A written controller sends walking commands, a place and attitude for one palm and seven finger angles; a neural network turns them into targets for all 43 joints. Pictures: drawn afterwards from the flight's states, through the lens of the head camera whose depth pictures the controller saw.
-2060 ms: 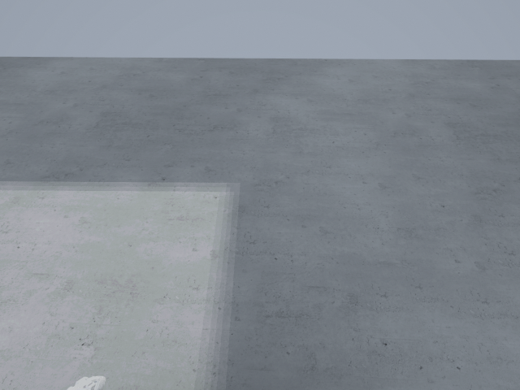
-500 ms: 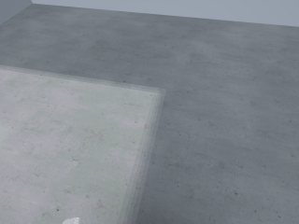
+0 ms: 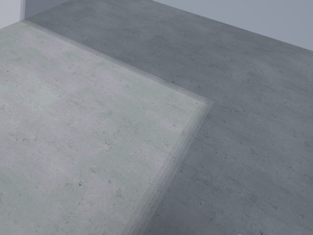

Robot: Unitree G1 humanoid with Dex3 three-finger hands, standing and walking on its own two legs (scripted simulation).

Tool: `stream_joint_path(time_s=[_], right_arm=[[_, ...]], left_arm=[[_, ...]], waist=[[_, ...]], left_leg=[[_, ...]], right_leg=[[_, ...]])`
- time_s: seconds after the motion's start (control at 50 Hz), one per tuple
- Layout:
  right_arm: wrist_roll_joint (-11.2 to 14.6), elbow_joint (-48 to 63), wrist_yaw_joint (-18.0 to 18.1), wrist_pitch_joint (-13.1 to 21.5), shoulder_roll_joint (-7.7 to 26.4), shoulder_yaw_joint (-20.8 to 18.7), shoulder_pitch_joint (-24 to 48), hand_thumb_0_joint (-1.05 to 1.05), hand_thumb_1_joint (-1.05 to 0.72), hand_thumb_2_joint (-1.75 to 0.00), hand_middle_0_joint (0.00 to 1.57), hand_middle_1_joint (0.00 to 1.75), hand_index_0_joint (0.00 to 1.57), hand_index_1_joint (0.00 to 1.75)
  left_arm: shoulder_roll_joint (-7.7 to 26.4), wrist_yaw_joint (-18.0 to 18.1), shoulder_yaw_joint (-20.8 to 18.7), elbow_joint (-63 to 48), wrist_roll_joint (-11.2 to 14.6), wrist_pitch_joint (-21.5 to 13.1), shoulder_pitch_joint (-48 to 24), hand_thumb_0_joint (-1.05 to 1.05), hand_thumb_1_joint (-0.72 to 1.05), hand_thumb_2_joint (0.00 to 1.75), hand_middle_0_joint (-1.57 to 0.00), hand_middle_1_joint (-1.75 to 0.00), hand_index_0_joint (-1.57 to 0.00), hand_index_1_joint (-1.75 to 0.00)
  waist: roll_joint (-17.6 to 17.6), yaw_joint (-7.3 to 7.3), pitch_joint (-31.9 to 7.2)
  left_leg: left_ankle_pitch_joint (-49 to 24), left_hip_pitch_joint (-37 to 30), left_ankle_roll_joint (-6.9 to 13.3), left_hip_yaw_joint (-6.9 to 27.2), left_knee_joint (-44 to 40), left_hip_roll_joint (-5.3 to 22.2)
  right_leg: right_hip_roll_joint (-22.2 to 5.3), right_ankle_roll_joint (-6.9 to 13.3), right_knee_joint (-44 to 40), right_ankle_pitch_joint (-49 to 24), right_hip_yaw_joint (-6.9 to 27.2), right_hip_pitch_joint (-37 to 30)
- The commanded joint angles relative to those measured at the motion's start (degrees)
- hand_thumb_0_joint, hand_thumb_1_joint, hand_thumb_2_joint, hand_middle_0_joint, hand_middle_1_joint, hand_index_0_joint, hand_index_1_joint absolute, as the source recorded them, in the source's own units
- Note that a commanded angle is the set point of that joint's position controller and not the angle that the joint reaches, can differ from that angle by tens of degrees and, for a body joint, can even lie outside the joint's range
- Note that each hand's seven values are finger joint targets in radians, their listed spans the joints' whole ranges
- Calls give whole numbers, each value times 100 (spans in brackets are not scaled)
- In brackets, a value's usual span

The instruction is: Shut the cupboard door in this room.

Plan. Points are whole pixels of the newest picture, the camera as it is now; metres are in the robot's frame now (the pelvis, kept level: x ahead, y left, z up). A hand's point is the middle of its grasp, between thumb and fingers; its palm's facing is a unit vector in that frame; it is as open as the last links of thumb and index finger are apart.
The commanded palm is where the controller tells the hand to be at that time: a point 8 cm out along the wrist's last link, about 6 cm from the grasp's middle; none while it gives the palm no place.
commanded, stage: turn or walk to find it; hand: left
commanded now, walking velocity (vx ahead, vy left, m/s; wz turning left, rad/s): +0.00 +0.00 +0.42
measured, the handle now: out of the picture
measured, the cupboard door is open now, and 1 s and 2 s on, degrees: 86 86 86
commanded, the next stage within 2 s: none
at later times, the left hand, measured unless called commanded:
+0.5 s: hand out of the picture +0.00 +0.17 -0.14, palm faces +0.24 -0.93 -0.27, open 7.4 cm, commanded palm none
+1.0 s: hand out of the picture -0.08 +0.23 -0.15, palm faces +0.44 -0.87 -0.24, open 7.4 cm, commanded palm none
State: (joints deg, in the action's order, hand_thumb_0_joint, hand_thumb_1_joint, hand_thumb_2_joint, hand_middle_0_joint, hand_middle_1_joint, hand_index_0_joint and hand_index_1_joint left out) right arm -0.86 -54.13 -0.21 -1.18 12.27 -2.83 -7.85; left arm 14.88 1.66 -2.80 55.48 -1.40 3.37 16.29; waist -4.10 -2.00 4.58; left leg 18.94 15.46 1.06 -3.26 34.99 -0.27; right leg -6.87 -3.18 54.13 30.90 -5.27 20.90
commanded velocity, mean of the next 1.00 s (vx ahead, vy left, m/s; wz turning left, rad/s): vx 0.00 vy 0.00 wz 0.42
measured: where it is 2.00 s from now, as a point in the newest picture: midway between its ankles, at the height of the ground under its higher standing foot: outside the picture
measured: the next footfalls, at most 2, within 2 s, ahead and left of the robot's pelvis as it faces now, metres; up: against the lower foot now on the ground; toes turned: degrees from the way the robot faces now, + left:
right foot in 0.30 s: +0.04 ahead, -0.12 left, +0.00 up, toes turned +3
left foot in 0.72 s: -0.04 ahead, +0.11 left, +0.00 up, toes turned +24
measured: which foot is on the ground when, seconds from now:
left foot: down 0.00-0.30, up 0.32-0.70, down 0.72-1.00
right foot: up 0.00-0.28, down 0.30-0.72, up 0.74-1.00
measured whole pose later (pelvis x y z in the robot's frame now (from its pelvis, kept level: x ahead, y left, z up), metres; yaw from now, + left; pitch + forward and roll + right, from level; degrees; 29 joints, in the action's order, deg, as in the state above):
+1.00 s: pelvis -0.05 +0.01 +0.02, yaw +24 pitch +0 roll -1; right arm -1.4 -54.8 0.4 -1.3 10.3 -2.6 -10.1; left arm 13.8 0.9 -3.7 54.2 -1.1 3.4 11.7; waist -1.2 -0.2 3.1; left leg 12.6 14.0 3.0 -0.7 27.0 -1.6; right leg -4.7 -4.3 53.4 25.2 -2.5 23.0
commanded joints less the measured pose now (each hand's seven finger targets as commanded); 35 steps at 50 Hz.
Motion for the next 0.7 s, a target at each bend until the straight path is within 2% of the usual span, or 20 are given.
stream_joint_path(time_s=[0.0, 0.04, 0.1, 0.16, 0.2, 0.24, 0.26, 0.28, 0.3, 0.32, 0.34, 0.36, 0.38, 0.42, 0.46, 0.58, 0.62, 0.64, 0.66, 0.68], right_arm=[[-25, 265, 149, 65, 1101, -184, -246, 0, -90, -90, 20, 30, 20, 30], [-18, 318, 144, 77, 1129, -206, -177, 0, -90, -90, 20, 30, 20, 30], [-38, 306, 128, 44, 1146, -241, -308, 0, -90, -90, 20, 30, 20, 30], [-62, 338, 108, 6, 1141, -277, -261, 0, -90, -90, 20, 30, 20, 30], [-64, 383, 88, -21, 1153, -302, -159, 0, -90, -90, 20, 30, 20, 30], [-25, 442, 60, -36, 1052, -299, -76, 0, -90, -90, 20, 30, 20, 30], [21, 477, 30, -27, 811, -287, -130, 0, -90, -90, 20, 30, 20, 30], [42, 628, 2, -29, 392, -217, -247, 0, -90, -90, 20, 30, 20, 30], [-48, 601, 23, -104, 698, -304, -130, 0, -90, -90, 20, 30, 20, 30], [-33, 562, 0, -164, 709, -345, -71, 0, -90, -90, 20, 30, 20, 30], [-37, 416, -45, -192, 670, -344, -100, 0, -90, -90, 20, 30, 20, 30], [-54, 292, -81, -208, 612, -335, -293, 0, -90, -90, 20, 30, 20, 30], [-59, 213, -93, -208, 568, -311, -468, 0, -90, -90, 20, 30, 20, 30], [-39, 176, -99, -200, 514, -289, -409, 0, -90, -90, 20, 30, 20, 30], [-35, 200, -86, -212, 459, -256, -204, 0, -90, -90, 20, 30, 20, 30], [35, 257, -61, -117, 336, -138, 84, 0, -90, -90, 20, 30, 20, 30], [49, 219, -41, -84, 345, -132, -152, 0, -90, -90, 20, 30, 20, 30], [35, 161, -29, -63, 374, -135, -339, 0, -90, -90, 20, 30, 20, 30], [21, 101, -32, -20, 502, -157, -576, 0, -90, -90, 20, 30, 20, 30], [-17, 109, -24, 44, 938, -243, -723, 0, -90, -90, 20, 30, 20, 30]], left_arm=[[397, -42, -146, -508, 60, -140, -292, 0, 90, 90, -20, -30, -20, -30], [332, -78, -135, -472, 62, -129, -190, 0, 90, 90, -20, -30, -20, -30], [265, -71, -131, -560, 65, -118, -353, 0, 90, 90, -20, -30, -20, -30], [207, -53, -123, -613, 79, -150, -323, 0, 90, 90, -20, -30, -20, -30], [191, -30, -129, -590, 94, -185, -81, 0, 90, 90, -20, -30, -20, -30], [260, -13, -157, -518, 80, -254, 287, 0, 90, 90, -20, -30, -20, -30], [528, 19, -206, -528, 21, -325, 429, 0, 90, 90, -20, -30, -20, -30], [1102, 55, -304, -578, -62, -375, 392, 0, 90, 90, -20, -30, -20, -30], [1092, 54, -296, -673, 9, -368, 362, 0, 90, 90, -20, -30, -20, -30], [955, 87, -306, -737, -2, -335, 30, 0, 90, 90, -20, -30, -20, -30], [803, 67, -250, -793, -4, -338, -274, 0, 90, 90, -20, -30, -20, -30], [655, 47, -185, -836, -1, -352, -509, 0, 90, 90, -20, -30, -20, -30], [581, 47, -169, -858, 0, -374, -576, 0, 90, 90, -20, -30, -20, -30], [520, 62, -160, -779, -8, -393, -381, 0, 90, 90, -20, -30, -20, -30], [608, 60, -180, -655, -19, -385, -91, 0, 90, 90, -20, -30, -20, -30], [889, 50, -278, -411, -58, -346, 252, 0, 90, 90, -20, -30, -20, -30], [898, 48, -295, -356, -54, -322, 124, 0, 90, 90, -20, -30, -20, -30], [899, 40, -298, -353, -32, -305, 48, 0, 90, 90, -20, -30, -20, -30], [835, 26, -293, -359, 18, -278, -20, 0, 90, 90, -20, -30, -20, -30], [587, -2, -270, -459, 60, -232, 98, 0, 90, 90, -20, -30, -20, -30]], waist=[[1371, 254, -493], [1285, 230, -569], [1197, 333, -479], [1242, 321, -499], [1218, 203, -545], [953, 4, -610], [225, -71, -674], [-1494, -32, -561], [-1354, -145, -565], [-1083, 6, -308], [-587, 139, -33], [-353, 297, 33], [-445, 338, -100], [-501, 237, -153], [-493, 91, -129], [-673, -124, -506], [-751, 18, -604], [-688, 129, -653], [-348, 279, -753], [860, 332, -925]], left_leg=[[-3378, -698, 881, 1501, -1398, 1483], [-3010, -674, 870, 1409, -1465, 1354], [-2539, -600, 924, 1681, -1552, 1350], [-2339, -397, 916, 1887, -1515, 1326], [-2255, -170, 841, 1989, -1356, 1249], [-1752, 397, 575, 1868, -936, 961], [-1013, 941, 247, 1482, -182, 519], [830, 1894, -197, 513, 1202, -366], [1325, 1664, -188, 819, 2214, -167], [1106, 1613, -161, 871, 2892, -76], [678, 1613, -194, 812, 3325, 30], [320, 1585, -262, 699, 3506, 82], [156, 1574, -322, 586, 3515, 107], [153, 1562, -412, 441, 3208, 169], [336, 1497, -458, 320, 2797, 197], [788, 840, -392, -105, 1040, 166], [509, 420, -335, -212, 333, 142], [62, 66, -309, -278, -184, 121], [-676, -531, -245, -220, -946, 204], [-1780, -1358, 93, 859, -1369, 1039]], right_leg=[[62, -78, 984, -387, 414, 838], [132, -109, 590, -488, 337, 675], [259, -108, -27, -464, 298, 511], [360, -55, -740, -499, 282, 100], [470, -25, -1422, -770, 233, -373], [465, -4, -2627, -1652, 208, -1265], [-129, 130, -3390, -1781, 805, -1817], [-1654, 741, -3877, -2135, 2480, -2017], [-1976, 1091, -4048, -2013, 2576, -1215], [-1818, 1191, -4121, -1614, 2417, -748], [-1462, 1100, -4058, -1502, 1852, -495], [-1166, 974, -3928, -1661, 1291, -444], [-1046, 934, -3838, -1915, 960, -615], [-1039, 948, -3756, -2442, 686, -896], [-1139, 1030, -3676, -2812, 629, -1080], [-1353, 1160, -3108, -4297, 425, -1599], [-1358, 1027, -2840, -4338, 297, -1502], [-1263, 851, -2626, -4156, 112, -1341], [-1136, 590, -2201, -3772, -136, -1015], [-662, 215, -1275, -2456, -454, -56]])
